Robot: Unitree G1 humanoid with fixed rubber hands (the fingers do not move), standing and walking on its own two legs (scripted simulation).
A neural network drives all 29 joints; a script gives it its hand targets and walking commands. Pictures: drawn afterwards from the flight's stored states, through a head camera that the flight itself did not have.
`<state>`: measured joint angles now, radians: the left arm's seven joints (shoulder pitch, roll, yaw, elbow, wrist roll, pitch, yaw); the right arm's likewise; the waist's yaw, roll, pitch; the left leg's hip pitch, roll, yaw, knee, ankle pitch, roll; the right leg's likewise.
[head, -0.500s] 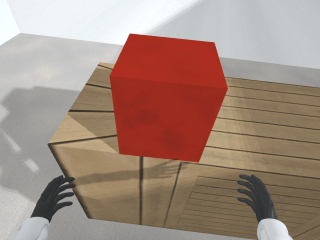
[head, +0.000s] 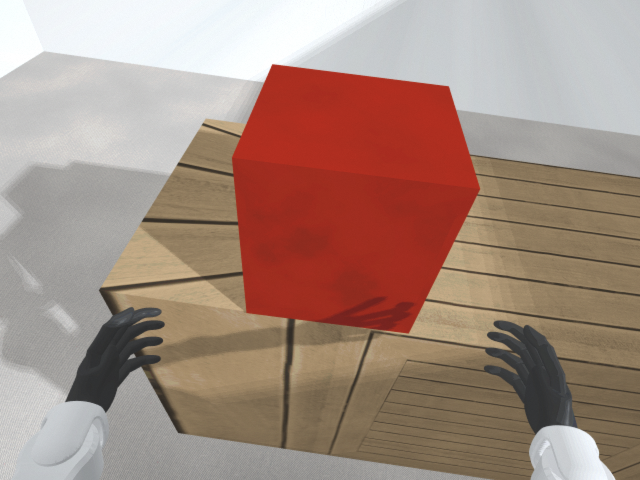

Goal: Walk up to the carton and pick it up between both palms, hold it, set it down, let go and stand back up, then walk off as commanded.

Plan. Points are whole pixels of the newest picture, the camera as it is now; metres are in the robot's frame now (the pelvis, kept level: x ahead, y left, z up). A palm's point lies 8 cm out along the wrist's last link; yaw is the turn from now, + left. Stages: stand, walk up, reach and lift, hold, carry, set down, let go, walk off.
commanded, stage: reach and lift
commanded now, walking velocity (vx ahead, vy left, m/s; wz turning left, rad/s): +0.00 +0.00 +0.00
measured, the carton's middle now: (343, 204) +0.50 -0.01 +0.08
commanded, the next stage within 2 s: none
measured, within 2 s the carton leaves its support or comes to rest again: neither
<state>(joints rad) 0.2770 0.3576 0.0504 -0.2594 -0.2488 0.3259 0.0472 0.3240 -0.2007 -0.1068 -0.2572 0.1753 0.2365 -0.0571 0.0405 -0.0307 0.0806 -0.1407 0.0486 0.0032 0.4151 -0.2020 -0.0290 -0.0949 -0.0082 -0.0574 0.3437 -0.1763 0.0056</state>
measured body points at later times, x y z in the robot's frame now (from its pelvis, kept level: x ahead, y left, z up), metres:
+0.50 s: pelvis +0.01 +0.00 +0.00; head +0.03 +0.02 +0.45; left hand +0.32 +0.24 +0.13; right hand +0.31 -0.23 +0.11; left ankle +0.02 +0.13 -0.74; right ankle +0.01 -0.12 -0.74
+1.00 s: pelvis +0.01 +0.00 +0.00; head +0.02 +0.02 +0.45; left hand +0.39 +0.22 +0.18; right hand +0.37 -0.25 +0.14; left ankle +0.02 +0.13 -0.74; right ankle +0.01 -0.12 -0.74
